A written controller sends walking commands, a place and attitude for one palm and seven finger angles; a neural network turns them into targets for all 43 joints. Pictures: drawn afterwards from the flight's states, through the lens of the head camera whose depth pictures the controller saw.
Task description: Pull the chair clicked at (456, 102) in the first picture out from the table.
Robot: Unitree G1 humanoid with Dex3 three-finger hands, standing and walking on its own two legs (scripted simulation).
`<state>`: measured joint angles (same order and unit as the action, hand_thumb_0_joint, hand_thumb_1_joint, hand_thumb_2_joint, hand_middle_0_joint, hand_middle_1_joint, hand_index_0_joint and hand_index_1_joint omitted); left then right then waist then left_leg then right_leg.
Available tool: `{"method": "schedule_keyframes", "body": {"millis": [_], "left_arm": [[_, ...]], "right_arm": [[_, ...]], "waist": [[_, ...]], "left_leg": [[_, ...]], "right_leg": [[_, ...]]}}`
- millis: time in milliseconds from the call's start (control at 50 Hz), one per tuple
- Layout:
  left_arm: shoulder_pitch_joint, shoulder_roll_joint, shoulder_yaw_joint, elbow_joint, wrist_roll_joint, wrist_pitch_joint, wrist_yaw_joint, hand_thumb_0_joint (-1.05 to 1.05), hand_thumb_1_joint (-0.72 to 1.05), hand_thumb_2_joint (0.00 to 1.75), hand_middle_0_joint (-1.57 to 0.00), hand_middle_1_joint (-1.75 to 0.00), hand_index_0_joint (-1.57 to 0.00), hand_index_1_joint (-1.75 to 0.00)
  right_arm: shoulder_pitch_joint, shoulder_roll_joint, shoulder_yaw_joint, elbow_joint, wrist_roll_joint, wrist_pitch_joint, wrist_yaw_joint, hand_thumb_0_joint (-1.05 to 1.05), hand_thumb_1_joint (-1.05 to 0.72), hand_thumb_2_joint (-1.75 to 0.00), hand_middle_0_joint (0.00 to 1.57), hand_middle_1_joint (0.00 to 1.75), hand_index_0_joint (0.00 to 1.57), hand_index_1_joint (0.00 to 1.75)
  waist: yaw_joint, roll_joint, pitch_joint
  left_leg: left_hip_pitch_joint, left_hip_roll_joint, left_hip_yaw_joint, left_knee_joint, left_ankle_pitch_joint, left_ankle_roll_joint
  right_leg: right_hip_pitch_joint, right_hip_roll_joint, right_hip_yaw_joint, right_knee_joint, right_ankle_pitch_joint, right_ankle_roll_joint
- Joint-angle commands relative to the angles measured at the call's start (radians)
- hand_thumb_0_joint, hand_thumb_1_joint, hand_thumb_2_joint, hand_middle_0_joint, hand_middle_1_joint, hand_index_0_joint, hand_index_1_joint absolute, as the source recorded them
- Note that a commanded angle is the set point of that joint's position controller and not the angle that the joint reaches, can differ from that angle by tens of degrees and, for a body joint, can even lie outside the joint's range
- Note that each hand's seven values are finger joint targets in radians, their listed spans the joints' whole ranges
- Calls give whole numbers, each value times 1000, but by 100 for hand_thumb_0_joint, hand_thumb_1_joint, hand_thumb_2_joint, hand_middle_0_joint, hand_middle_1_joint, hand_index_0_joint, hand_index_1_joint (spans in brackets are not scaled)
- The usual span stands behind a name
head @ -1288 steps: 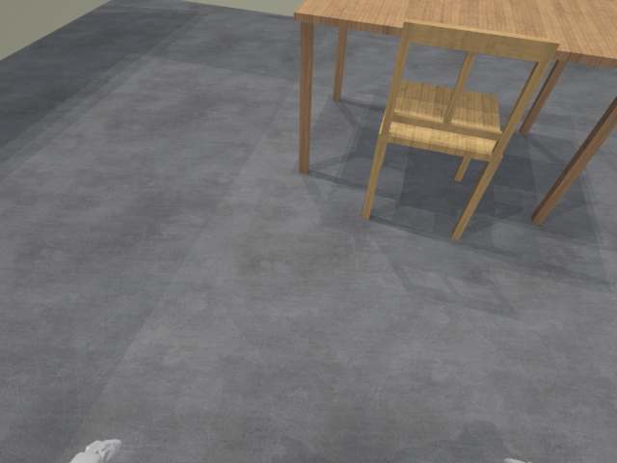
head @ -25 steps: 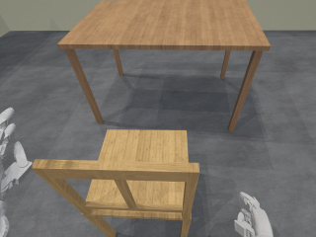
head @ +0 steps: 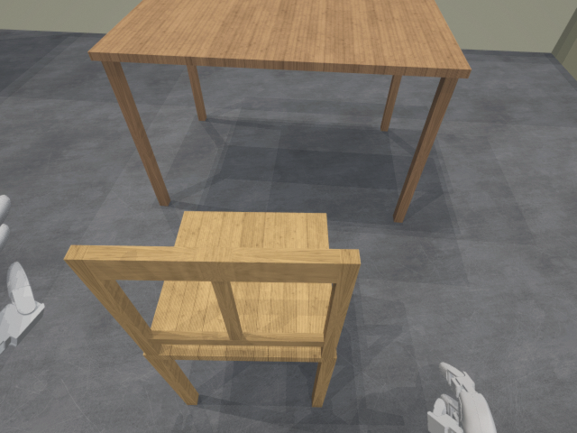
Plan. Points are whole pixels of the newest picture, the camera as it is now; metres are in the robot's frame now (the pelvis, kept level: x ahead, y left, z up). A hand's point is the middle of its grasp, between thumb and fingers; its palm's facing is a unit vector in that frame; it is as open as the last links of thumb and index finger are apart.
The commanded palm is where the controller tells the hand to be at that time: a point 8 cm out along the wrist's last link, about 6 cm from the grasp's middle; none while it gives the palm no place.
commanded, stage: step back with the hand held close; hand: left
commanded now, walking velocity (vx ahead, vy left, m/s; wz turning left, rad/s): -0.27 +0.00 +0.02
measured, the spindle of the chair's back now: (228, 309) +0.33 +0.14 -0.11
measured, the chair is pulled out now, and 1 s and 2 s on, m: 0.61 0.61 0.61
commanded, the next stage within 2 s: stop stepping back and stand still in 1.54 s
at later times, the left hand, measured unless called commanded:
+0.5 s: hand (4, 335) +0.16 +0.28 +0.16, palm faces +0.50 -0.70 -0.51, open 7.4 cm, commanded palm +0.10 +0.31 +0.18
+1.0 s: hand (21, 334) +0.16 +0.26 +0.17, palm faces +0.47 -0.75 -0.47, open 7.4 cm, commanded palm +0.10 +0.30 +0.18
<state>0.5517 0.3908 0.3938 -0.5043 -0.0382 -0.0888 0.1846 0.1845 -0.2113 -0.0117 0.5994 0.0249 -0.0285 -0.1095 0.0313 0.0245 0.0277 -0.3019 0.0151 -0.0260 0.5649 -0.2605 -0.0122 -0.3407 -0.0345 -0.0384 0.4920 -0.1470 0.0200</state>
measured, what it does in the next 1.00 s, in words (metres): stands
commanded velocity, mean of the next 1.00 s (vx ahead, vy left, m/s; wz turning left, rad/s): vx -0.38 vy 0.00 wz -0.01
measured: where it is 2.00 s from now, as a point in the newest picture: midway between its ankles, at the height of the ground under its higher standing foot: outside the picture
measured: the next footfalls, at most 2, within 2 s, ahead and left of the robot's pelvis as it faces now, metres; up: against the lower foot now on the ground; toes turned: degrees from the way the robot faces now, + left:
right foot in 1.38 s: -0.09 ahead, -0.16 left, +0.00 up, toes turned -2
left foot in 1.62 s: -0.09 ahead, +0.07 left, +0.00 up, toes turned +0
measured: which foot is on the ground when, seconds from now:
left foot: down 0.00-1.00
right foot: down 0.00-1.00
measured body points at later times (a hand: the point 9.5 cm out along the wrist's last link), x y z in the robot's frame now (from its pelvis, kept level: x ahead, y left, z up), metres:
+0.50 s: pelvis -0.03 +0.00 -0.01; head -0.01 +0.01 +0.44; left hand +0.13 +0.31 +0.19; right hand +0.14 -0.23 -0.10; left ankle +0.03 +0.13 -0.73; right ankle +0.07 -0.13 -0.73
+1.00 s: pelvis -0.03 +0.00 -0.01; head +0.01 +0.01 +0.43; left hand +0.13 +0.30 +0.20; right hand +0.16 -0.23 -0.10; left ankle +0.01 +0.12 -0.72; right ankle +0.06 -0.13 -0.73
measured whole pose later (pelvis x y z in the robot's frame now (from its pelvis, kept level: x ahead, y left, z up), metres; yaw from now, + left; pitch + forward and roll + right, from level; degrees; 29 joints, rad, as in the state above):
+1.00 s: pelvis -0.03 +0.00 -0.01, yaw +3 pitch +2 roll -2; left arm 0.54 0.41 0.45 -0.62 -0.02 -0.22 0.17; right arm 0.15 -0.19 -0.03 0.65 -0.01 -0.12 -0.07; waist 0.01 0.00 0.04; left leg -0.49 0.01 -0.06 0.78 -0.39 -0.02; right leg -0.46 -0.01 -0.04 0.61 -0.19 0.01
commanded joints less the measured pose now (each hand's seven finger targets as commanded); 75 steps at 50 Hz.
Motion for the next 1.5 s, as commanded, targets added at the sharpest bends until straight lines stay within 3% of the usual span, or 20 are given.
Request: {"method": "schedule_keyframes", "body": {"millis": [0,200,320,440,580,720,760,860,920,960,1020,1060,1100,1160,1200,1280,1380,1420,1440,1480], "left_arm": [[-65,195,146,-206,18,-75,34,0,90,90,-20,-30,-20,-30],[-55,199,157,-238,21,-96,38,0,90,90,-20,-30,-20,-30],[-31,209,190,-229,29,-110,40,0,90,90,-20,-30,-20,-30],[-32,193,189,-251,30,-131,35,0,90,90,-20,-30,-20,-30],[-37,211,190,-263,17,-140,44,0,90,90,-20,-30,-20,-30],[2,204,225,-252,33,-159,38,0,90,90,-20,-30,-20,-30],[-6,198,220,-286,29,-172,24,0,90,90,-20,-30,-20,-30],[-13,198,209,-326,8,-192,9,0,90,90,-20,-30,-20,-30],[-18,242,225,-288,3,-184,22,0,90,90,-20,-30,-20,-30],[-15,237,219,-263,8,-171,33,0,90,90,-20,-30,-20,-30],[32,252,254,-235,9,-170,35,0,90,90,-20,-30,-20,-30],[44,225,234,-299,18,-201,24,0,90,90,-20,-30,-20,-30],[13,217,233,-316,9,-200,13,0,90,90,-20,-30,-20,-30],[-3,169,153,-344,-5,-200,4,0,90,90,-20,-30,-20,-30],[19,171,143,-352,-12,-206,-4,0,90,90,-20,-30,-20,-30],[23,201,171,-309,-30,-201,-15,0,90,90,-20,-30,-20,-30],[80,233,228,-300,-36,-226,-46,0,90,90,-20,-30,-20,-30],[141,267,247,-257,-41,-216,-51,0,90,90,-20,-30,-20,-30],[140,244,224,-225,-44,-212,-46,0,90,90,-20,-30,-20,-30],[132,229,232,-174,-29,-180,-17,0,90,90,-20,-30,-20,-30]], "right_arm": [[-92,-127,-41,-172,-6,-77,-7,0,-90,-90,20,30,20,30],[-71,-137,-45,-167,-13,-106,5,0,-90,-90,20,30,20,30],[-83,-142,-56,-155,-10,-112,3,0,-90,-90,20,30,20,30],[-61,-134,-60,-153,-13,-127,8,0,-90,-90,20,30,20,30],[-68,-121,-57,-113,-31,-119,16,0,-90,-90,20,30,20,30],[-98,-135,-65,-138,-14,-130,2,0,-90,-90,20,30,20,30],[-88,-129,-67,-140,-17,-146,6,0,-90,-90,20,30,20,30],[-66,-118,-69,-115,-28,-167,16,0,-90,-90,20,30,20,30],[-34,-108,-82,-81,-34,-148,21,0,-90,-90,20,30,20,30],[-66,-87,-72,-75,-39,-123,29,0,-90,-90,20,30,20,30],[-110,-93,-56,-83,-32,-102,20,0,-90,-90,20,30,20,30],[-101,-126,-67,-105,-30,-110,15,0,-90,-90,20,30,20,30],[-98,-115,-68,-115,-49,-138,15,0,-90,-90,20,30,20,30],[-45,-121,-86,-64,-45,-170,37,0,-90,-90,20,30,20,30],[-44,-124,-81,-56,-42,-189,51,0,-90,-90,20,30,20,30],[-77,-117,-57,-48,-53,-195,50,0,-90,-90,20,30,20,30],[-82,-121,-53,-88,-39,-162,58,0,-90,-90,20,30,20,30],[-64,-109,-81,-104,-9,-136,55,0,-90,-90,20,30,20,30],[-72,-106,-81,-117,-4,-125,51,0,-90,-90,20,30,20,30],[-130,-61,-56,-114,-13,-105,42,0,-90,-90,20,30,20,30]], "waist": [[-11,58,-53],[-16,35,-69],[-14,120,-85],[-18,58,-104],[-29,-57,-141],[-22,200,-131],[-17,159,-143],[-23,74,-199],[-38,-124,-193],[-36,-188,-214],[-35,-125,-172],[-28,131,-171],[-50,303,-149],[-33,189,-170],[-25,229,-216],[-25,241,-200],[-8,133,-258],[-21,-170,-305],[-33,-234,-259],[-37,-183,-184]], "left_leg": [[-231,93,-89,-197,-304,54],[-234,81,-79,-147,-297,48],[-373,125,-109,-206,-353,72],[-417,108,-96,-141,-379,69],[-176,43,-53,-13,-210,28],[-496,206,-176,-249,-299,104],[-468,202,-161,-188,-177,98],[-296,129,-89,-21,-23,55],[-141,-14,-2,210,-206,-7],[-59,-22,-14,326,-181,-10],[-38,36,-48,-33,-74,19],[-107,230,-197,-219,162,86],[-304,356,-283,-323,90,162],[102,298,-167,-133,706,146],[219,277,-159,-116,772,120],[174,267,-191,-133,618,105],[79,179,-86,-50,374,42],[68,34,50,166,91,-16],[-31,-32,43,301,-122,-29],[-170,5,-61,369,-224,-23]], "right_leg": [[138,-55,94,-86,-264,-17],[102,-63,118,-108,-287,-27],[226,-34,87,13,-175,-15],[224,-47,120,44,-135,-28],[6,-126,165,-123,-185,-74],[326,20,33,213,12,-4],[313,14,44,233,90,-10],[191,-56,120,133,180,-57],[-17,-238,331,-156,40,-155],[-63,-305,309,-205,-14,-187],[-16,-188,154,-83,27,-108],[60,-1,26,150,-4,-13],[109,44,57,491,-317,-5],[-114,26,52,382,-316,-13],[-94,24,32,241,-265,-28],[30,27,28,-8,-172,-29],[178,22,-18,-141,109,-31],[107,-143,113,-149,361,-110],[59,-271,241,-175,380,-177],[96,-315,222,-131,453,-216]]}}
